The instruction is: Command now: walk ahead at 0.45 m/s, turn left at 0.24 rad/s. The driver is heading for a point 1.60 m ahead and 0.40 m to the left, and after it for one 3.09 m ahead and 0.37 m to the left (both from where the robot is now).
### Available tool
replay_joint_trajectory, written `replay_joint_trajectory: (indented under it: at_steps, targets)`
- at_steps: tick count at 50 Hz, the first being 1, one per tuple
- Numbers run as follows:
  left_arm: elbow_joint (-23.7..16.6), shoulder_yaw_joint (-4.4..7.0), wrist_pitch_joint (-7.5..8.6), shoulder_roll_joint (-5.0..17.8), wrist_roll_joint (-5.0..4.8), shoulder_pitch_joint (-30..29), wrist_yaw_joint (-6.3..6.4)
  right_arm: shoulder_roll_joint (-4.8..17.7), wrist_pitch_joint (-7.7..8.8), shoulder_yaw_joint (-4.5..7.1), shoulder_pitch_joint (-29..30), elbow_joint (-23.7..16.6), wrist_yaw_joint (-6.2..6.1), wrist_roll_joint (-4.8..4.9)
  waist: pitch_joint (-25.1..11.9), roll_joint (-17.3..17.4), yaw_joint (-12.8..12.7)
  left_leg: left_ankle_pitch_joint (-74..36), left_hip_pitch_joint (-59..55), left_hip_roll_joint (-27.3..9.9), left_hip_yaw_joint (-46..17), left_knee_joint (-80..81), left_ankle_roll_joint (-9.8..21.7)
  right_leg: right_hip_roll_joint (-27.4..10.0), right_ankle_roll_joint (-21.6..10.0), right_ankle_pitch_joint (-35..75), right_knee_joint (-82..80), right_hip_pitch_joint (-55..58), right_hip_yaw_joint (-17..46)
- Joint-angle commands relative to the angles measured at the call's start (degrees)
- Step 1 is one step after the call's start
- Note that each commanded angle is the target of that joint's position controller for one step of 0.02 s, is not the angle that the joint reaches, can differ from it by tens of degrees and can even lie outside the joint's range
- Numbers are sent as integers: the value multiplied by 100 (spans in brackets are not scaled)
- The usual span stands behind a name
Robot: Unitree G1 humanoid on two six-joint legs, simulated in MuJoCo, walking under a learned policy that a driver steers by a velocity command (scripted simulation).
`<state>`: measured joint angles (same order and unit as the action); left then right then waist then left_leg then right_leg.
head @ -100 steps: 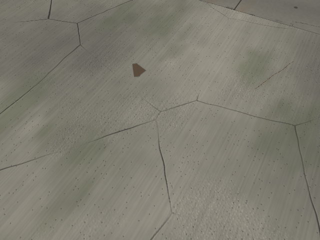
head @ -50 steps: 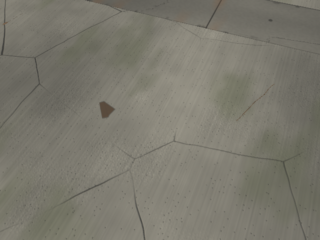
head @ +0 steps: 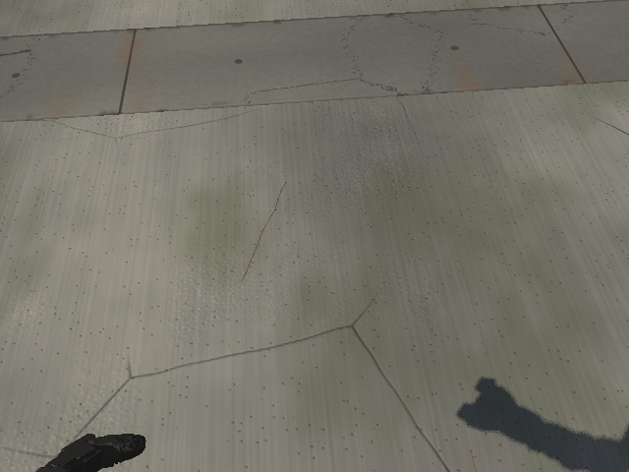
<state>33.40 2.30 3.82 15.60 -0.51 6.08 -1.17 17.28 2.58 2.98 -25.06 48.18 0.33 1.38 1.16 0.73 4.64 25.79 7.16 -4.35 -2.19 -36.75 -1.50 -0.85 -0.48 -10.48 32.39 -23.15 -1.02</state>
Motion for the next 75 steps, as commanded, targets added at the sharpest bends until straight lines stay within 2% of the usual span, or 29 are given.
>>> replay_joint_trajectory:
  at_steps: [1, 3, 6, 17, 21, 23, 24, 25, 26, 27, 28, 30, 36, 43, 46, 48, 49, 50, 51, 52, 54, 58, 62, 67, 71, 72, 73, 74, 75]
  targets:
    - [146, 424, 74, 1215, 108, 2046, 46, 722, 246, 127, 447, -785, -35, 176, -1127, -1284, -1161, 402, 3651, 244, -626, -3449, 233, -2246, -1218, -2046, -1754, 3552, 3599]
    - [171, 277, 119, 751, 40, 1351, 30, 684, 193, 160, 741, -768, -15, 124, -301, -933, -833, -566, 3646, -129, -444, -3282, 287, -1733, -948, -1410, -1986, 2595, 2213]
    - [285, 251, 248, 511, 111, 958, 51, 392, 32, 155, 677, -678, 32, 71, 55, -830, -539, -1361, 3181, -281, -416, -3033, 197, -1394, -873, 115, -2358, 1865, 1049]
    - [896, 418, 183, 943, 18, 1335, 198, 65, 22, -8, 2342, -1366, 311, 1, 712, -205, -880, -2860, 3369, -85, 225, -261, 308, -1456, -792, 1710, -2543, 2367, -753]
    - [1002, 483, 0, 1225, -51, 1379, 243, 322, -1, 103, 2369, -1606, 400, 8, 259, -489, -634, -2000, 2697, 422, 784, 26, 705, -1517, -604, 4630, -1478, 3048, -1070]
    - [962, 507, -96, 1375, -95, 1294, 276, 739, -64, 330, 1307, -1435, 342, 33, -466, -635, 8, -1621, 1217, 864, 958, 91, 1020, -1416, -474, 5776, 153, 2877, -1162]
    - [902, 465, -78, 1324, -119, 1210, 295, 1045, -119, 512, 367, -1234, 242, 36, -913, -448, 547, -1888, -378, 900, 659, 478, 1261, -1197, -268, 4966, 1553, 1936, -1239]
    - [661, 238, 10, 569, 126, 1724, 242, 1641, -155, 631, 92, -1162, 126, 36, -1442, 1015, 117, -1736, -2583, -536, -1824, 448, 2017, -419, 83, -126, 3747, -502, -1089]
    - [497, 114, 236, 501, 74, 1667, 165, 1612, -48, 560, 137, -1382, 155, 17, -2474, 985, 34, -525, -3348, -1493, -4730, 1556, 2856, 426, 168, -2548, 4975, -1671, 332]
    - [320, 249, 367, 1000, -160, 848, 99, 1182, 25, 441, 225, -1349, 186, -30, -1889, 353, 322, -363, -2926, -1358, -4170, 2016, 2421, 82, 62, -2037, 5015, -2219, 811]
    - [190, 217, 436, 963, -216, 608, 96, 1034, 80, 392, 510, -1314, 186, -23, -1061, 140, 105, -650, -2030, -1152, -3399, 2105, 2182, -150, -33, -1485, 4517, -2278, 723]
    - [317, 249, 405, 925, 46, 736, 173, 709, 114, 282, 1176, -1430, 156, -64, -383, -178, -416, -1894, -503, -676, -2328, 2219, 1902, -536, 41, -871, 3636, -1595, 682]
    - [214, 150, 158, 609, 175, 338, 188, 878, 137, 316, 1056, -1267, -27, -60, -120, 114, -453, -3133, 759, -164, -1320, 2401, 1774, -469, 525, 288, 2034, -1144, 422]
    - [18, 94, 316, 597, 24, -767, -18, 842, 38, 281, 442, -927, -110, 7, -57, 459, 59, -1955, 355, -253, -1539, 1983, 1384, -81, 398, 1695, -170, -531, 460]
    - [32, 186, 366, 786, 17, -574, -60, 847, 3, 286, 405, -832, -112, -31, -13, 652, -109, -2331, -184, -554, -1916, 1582, 1266, -68, 96, 938, -399, -372, 459]
    - [240, 321, 407, 990, 63, 281, -9, 675, -14, 225, 506, -852, -85, -52, -421, 593, -587, -3379, -168, -207, -1700, 623, 1046, -25, -249, 817, -725, 860, 302]
    - [338, 385, 413, 1260, 131, 1160, 23, 442, -13, 115, 488, -958, -83, -146, -1283, 120, -946, -2854, 362, 101, -1294, -861, 844, -814, -641, 847, -532, 2228, 1113]
    - [612, 536, 345, 1755, 155, 1745, -22, 110, 58, 15, -309, -1004, -88, 1, -1916, -1665, -695, -485, 2447, 1038, -575, -2893, 344, -1898, -1660, -398, -1008, 4096, 3705]
    - [664, 411, 328, 1239, -40, 1827, -96, 504, 107, 45, -193, -970, -91, 16, -1689, -1513, -807, 634, 3361, 858, -800, -3559, 295, -2050, -1716, -1696, -1616, 4176, 4780]
    - [613, 305, 294, 908, -77, 1477, -90, 832, 131, 136, 483, -1057, -73, 41, -851, -918, -883, 157, 3697, 524, -709, -3752, 313, -1850, -1479, -1778, -1686, 3553, 4053]
    - [527, 226, 195, 757, 20, 1048, -80, 695, 230, 115, 1269, -1260, -67, -145, -70, -221, -780, -505, 3593, 193, -386, -3188, 303, -1313, -1324, -482, -1846, 2382, 2942]
    - [578, 206, 177, 739, -15, 1048, 3, 362, 272, 55, 1192, -1291, -26, -205, -224, -654, -502, -729, 2893, 75, -181, -1906, 66, -892, -1380, 907, -2049, 1796, 2166]
    - [712, 314, 91, 1051, -77, 1245, 127, 148, 310, -59, 1981, -1451, 13, -187, -72, -590, -713, -1862, 2368, 266, -68, -262, -129, -710, -1278, 1004, -2124, 1251, 1731]
    - [857, 341, -41, 1075, -133, 1656, 191, 343, 403, 10, 2598, -1578, 86, -88, -42, -615, -860, -2611, 1692, 499, -226, 719, -110, -774, -1065, 522, -1806, 1240, 2056]
    - [796, 314, -108, 891, -103, 1505, 205, 660, 458, 207, 1790, -1393, 22, -95, -332, -682, -296, -2197, 199, 368, -196, 1259, 268, -533, -706, 522, -848, 1056, 2222]
    - [688, 203, -89, 581, -34, 1410, 181, 927, 463, 300, 1015, -1307, -36, -174, -950, -274, 85, -1866, -997, -379, -849, 1211, 592, -207, -503, 142, 466, 524, 1858]
    - [529, 73, -32, 162, -112, 1981, 197, 1400, 362, 427, 441, -1185, -55, -233, -1734, 1219, -3, -732, -2699, -1641, -2904, 1524, 1361, 544, -143, -1632, 2258, -1140, 999]
    - [511, 131, -19, 554, -205, 2077, 213, 1120, 314, 379, 361, -1091, -3, -155, -1549, 1556, -32, 514, -2571, -2001, -4115, 1965, 1580, 241, -66, -2334, 3330, -2065, 966]
    - [537, 240, -49, 915, -211, 1708, 215, 741, 313, 277, 606, -1124, -5, -119, -832, 952, 7, 607, -1962, -1767, -3516, 2085, 1406, 0, -45, -1853, 3753, -2299, 1038]
